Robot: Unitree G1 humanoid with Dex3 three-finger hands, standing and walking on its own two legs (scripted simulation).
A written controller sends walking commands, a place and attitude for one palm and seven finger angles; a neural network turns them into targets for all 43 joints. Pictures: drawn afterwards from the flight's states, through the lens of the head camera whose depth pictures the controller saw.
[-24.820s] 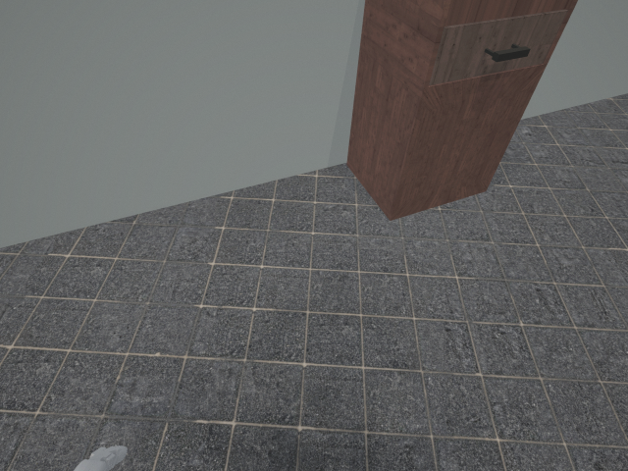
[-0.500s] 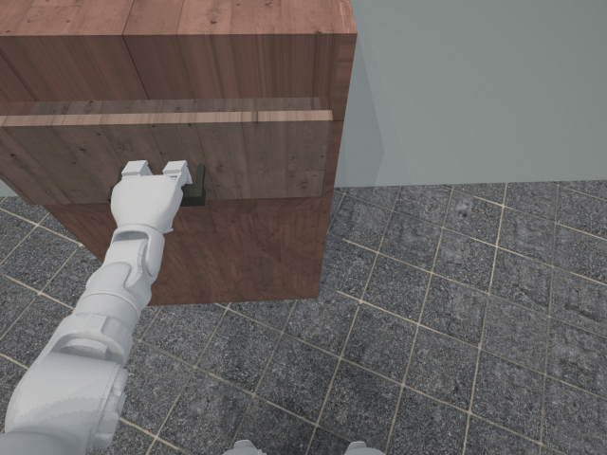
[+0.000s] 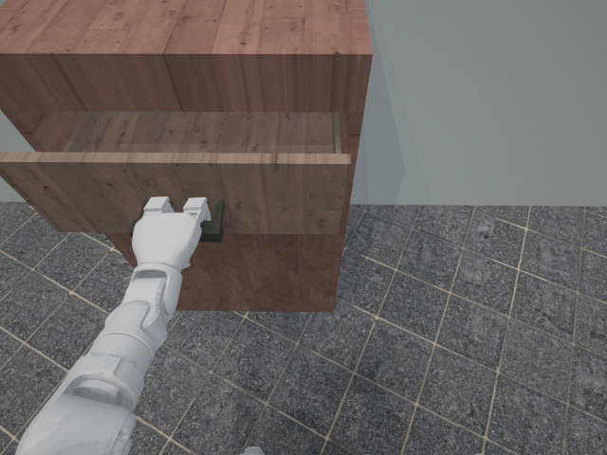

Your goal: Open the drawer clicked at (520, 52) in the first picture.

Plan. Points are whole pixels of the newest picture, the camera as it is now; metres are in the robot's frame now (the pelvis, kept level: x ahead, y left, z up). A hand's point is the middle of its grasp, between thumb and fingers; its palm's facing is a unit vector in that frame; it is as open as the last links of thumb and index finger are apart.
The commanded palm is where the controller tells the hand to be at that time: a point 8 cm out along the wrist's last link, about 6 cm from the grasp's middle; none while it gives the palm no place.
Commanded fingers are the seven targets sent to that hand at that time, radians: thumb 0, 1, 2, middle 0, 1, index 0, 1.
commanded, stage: pull the drawer open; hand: left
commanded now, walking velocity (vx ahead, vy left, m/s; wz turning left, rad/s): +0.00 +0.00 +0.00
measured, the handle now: (180, 219) +0.45 +0.20 +0.00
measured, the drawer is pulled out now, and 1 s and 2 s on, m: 0.10 0.23 0.30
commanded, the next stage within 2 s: open the thumb to release the handle in 1.92 s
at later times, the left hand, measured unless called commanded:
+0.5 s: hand (173, 293) +0.34 +0.19 -0.02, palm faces -0.02 -0.06 -1.00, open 5.6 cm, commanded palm +0.31 +0.20 +0.03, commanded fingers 0.00 0.90 0.90 -0.40 -1.35 -0.40 -1.35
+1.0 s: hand (164, 335) +0.28 +0.19 -0.02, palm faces -0.02 -0.08 -1.00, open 5.7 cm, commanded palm +0.25 +0.20 +0.03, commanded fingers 0.00 0.90 0.90 -0.40 -1.35 -0.40 -1.35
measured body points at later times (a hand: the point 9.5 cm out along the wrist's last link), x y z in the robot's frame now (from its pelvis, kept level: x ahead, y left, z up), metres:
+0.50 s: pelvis +0.00 +0.00 +0.00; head +0.05 -0.02 +0.45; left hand +0.34 +0.19 +0.03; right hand +0.11 -0.27 -0.13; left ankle -0.01 +0.10 -0.70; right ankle -0.03 -0.11 -0.70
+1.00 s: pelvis +0.00 -0.01 +0.00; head +0.05 -0.03 +0.45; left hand +0.27 +0.19 +0.04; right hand +0.16 -0.25 -0.12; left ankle -0.01 +0.10 -0.70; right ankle -0.03 -0.11 -0.70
